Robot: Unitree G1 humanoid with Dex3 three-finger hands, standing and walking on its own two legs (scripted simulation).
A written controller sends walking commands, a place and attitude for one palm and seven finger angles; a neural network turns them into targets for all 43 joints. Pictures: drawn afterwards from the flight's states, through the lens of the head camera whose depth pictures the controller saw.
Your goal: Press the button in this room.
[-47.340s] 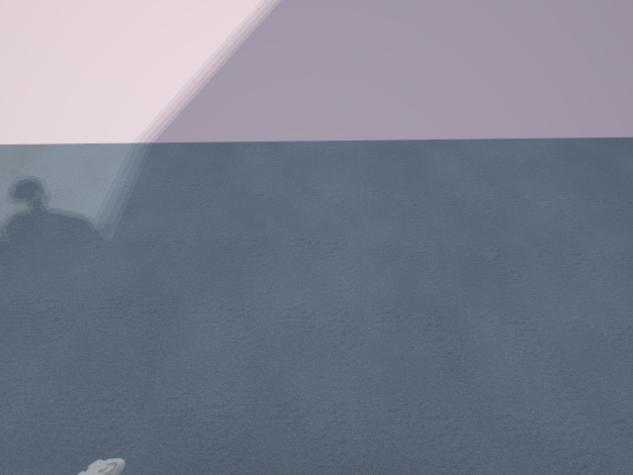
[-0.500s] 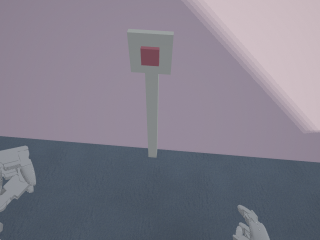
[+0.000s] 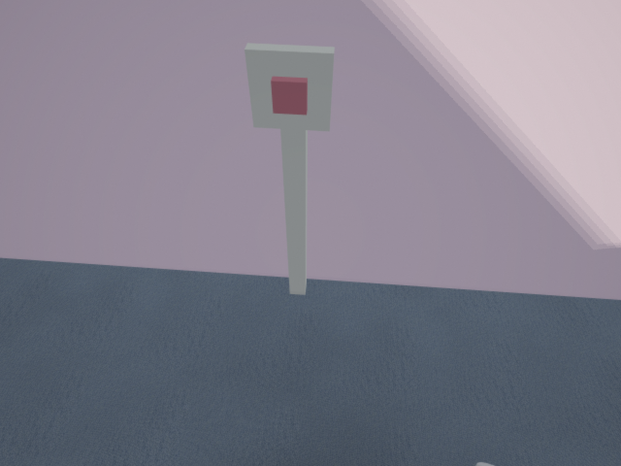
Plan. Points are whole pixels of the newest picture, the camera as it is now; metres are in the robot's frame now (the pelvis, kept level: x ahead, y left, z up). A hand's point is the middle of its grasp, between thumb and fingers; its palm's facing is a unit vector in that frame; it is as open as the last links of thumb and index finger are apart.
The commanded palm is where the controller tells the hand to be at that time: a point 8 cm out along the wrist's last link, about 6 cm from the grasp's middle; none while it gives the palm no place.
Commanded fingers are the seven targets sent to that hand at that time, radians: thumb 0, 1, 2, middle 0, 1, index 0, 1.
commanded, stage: let the arm hang, fingers relaxed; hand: left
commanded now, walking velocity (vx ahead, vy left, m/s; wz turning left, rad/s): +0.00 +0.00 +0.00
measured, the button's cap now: (290, 95) +0.79 +0.08 +0.07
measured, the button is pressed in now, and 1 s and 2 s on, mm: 0 0 0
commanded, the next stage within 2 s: stand and wait in 0.84 s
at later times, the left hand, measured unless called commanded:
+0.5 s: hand out of the picture -0.04 +0.17 -0.16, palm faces +0.05 -0.98 -0.21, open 6.9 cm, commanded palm none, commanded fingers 0.00 0.90 0.90 -0.20 -0.30 -0.20 -0.30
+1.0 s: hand out of the picture +0.00 +0.16 -0.16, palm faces +0.04 -0.98 -0.20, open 7.3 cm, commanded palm none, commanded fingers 0.00 0.90 0.90 -0.20 -0.30 -0.20 -0.30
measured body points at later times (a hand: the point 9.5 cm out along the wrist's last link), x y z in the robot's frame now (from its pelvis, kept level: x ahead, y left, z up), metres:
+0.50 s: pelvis -0.01 +0.00 +0.01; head +0.00 -0.01 +0.46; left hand -0.04 +0.22 -0.15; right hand -0.05 -0.20 -0.16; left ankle +0.03 +0.11 -0.73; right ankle +0.01 -0.10 -0.73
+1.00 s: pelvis +0.01 -0.01 +0.01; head +0.02 -0.01 +0.46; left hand +0.00 +0.21 -0.15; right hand -0.01 -0.22 -0.15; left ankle +0.03 +0.11 -0.73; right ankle +0.01 -0.10 -0.73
